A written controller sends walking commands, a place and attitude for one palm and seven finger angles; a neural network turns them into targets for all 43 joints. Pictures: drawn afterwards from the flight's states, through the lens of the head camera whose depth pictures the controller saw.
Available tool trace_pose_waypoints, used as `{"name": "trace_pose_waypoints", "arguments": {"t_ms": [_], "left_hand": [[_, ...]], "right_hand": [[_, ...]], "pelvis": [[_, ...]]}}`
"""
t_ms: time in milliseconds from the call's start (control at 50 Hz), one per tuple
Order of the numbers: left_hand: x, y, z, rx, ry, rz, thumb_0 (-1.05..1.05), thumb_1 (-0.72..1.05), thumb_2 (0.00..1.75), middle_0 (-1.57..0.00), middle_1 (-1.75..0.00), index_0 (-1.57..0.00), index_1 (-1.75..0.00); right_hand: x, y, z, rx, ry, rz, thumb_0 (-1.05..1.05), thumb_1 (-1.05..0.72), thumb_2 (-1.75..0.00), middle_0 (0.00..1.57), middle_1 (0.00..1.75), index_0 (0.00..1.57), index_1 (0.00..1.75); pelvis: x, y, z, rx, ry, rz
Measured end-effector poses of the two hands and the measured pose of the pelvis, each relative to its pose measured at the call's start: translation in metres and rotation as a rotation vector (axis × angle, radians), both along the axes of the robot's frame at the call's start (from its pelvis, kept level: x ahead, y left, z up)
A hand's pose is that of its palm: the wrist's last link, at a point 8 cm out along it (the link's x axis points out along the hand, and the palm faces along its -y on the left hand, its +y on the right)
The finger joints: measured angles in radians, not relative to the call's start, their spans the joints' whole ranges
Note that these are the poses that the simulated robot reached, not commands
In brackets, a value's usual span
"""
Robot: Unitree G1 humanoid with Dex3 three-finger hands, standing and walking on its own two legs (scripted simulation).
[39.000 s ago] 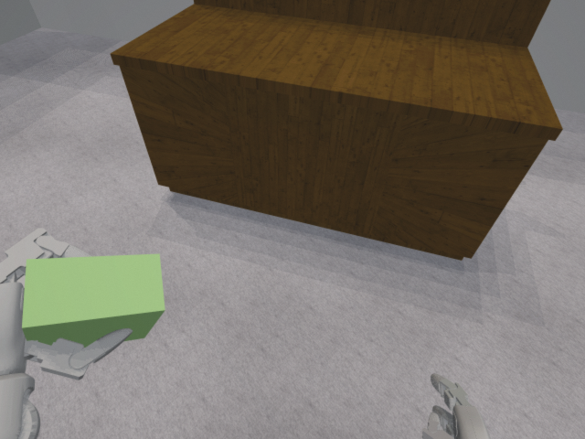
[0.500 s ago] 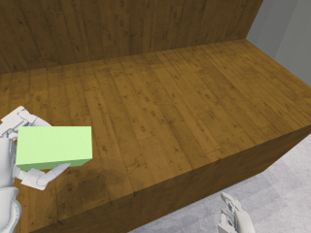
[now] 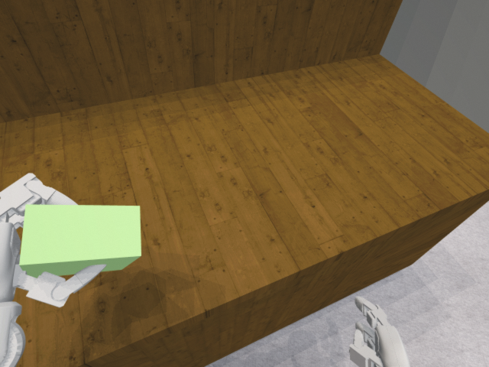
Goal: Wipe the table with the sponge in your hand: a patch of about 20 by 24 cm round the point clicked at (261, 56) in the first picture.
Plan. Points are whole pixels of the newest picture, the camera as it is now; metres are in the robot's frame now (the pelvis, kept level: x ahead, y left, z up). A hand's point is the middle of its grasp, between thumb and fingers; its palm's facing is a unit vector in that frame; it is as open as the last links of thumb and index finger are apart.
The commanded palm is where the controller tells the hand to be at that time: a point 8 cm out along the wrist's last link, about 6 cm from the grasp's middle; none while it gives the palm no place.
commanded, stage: look again from close up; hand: left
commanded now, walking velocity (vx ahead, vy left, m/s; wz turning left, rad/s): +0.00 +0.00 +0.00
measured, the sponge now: (98, 242) +0.23 +0.22 +0.13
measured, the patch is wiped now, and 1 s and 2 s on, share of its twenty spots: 0.00 0.00 0.00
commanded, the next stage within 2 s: shuffle to correct the standing spot in 0.20 s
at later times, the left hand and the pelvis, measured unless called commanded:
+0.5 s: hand (67, 233) +0.23 +0.24 +0.16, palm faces +0.36 -0.85 -0.39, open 9.8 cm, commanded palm +0.17 +0.27 +0.17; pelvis +0.01 -0.01 +0.00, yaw +0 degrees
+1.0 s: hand (117, 236) +0.23 +0.18 +0.16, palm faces +0.30 -0.86 -0.40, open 9.8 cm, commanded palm +0.17 +0.22 +0.17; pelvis +0.01 -0.05 -0.01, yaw -1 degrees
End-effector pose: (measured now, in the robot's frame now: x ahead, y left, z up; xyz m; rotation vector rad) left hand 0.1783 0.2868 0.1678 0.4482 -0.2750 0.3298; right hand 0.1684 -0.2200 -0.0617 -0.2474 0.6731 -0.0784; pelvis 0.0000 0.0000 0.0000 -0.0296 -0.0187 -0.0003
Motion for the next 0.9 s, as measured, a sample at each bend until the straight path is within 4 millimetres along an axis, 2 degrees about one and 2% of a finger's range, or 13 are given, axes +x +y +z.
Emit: {"name": "trace_pose_waypoints", "arguments": {"t_ms": [240,380,560,680,900], "left_hand": [[0.004,-0.002,0.005,0.027,0.013,-0.010,-0.01,-0.48,1.06,-0.77,-1.36,-0.76,-1.36],[0.005,-0.001,0.002,0.009,0.026,0.003,-0.01,-0.48,1.06,-0.77,-1.36,-0.76,-1.36],[0.012,-0.011,0.004,0.005,0.019,-0.004,-0.01,-0.48,1.06,-0.77,-1.36,-0.76,-1.36],[0.015,-0.027,0.006,0.013,0.027,-0.026,-0.01,-0.48,1.06,-0.77,-1.36,-0.76,-1.36],[0.016,-0.053,0.005,0.013,0.051,-0.045,-0.01,-0.48,1.06,-0.77,-1.36,-0.76,-1.36]], "right_hand": [[0.001,0.001,-0.003,0.016,0.013,-0.014,0.02,-0.90,-0.90,0.21,0.30,0.20,0.30],[0.003,0.000,-0.004,0.015,0.016,-0.014,0.02,-0.90,-0.90,0.21,0.30,0.20,0.30],[0.007,-0.004,-0.003,0.035,0.015,-0.008,0.01,-0.90,-0.90,0.21,0.30,0.20,0.30],[0.009,-0.017,-0.004,0.046,0.018,-0.014,0.01,-0.90,-0.90,0.21,0.30,0.20,0.30],[0.006,-0.058,-0.008,0.018,0.025,-0.060,0.01,-0.90,-0.90,0.21,0.30,0.20,0.30]], "pelvis": [[0.005,0.000,0.001,0.003,0.004,-0.002],[0.006,-0.001,0.001,0.004,0.005,-0.002],[0.006,-0.013,0.001,0.007,0.013,-0.005],[0.009,-0.025,0.000,0.001,0.017,-0.008],[0.009,-0.048,-0.005,-0.004,0.015,-0.012]]}}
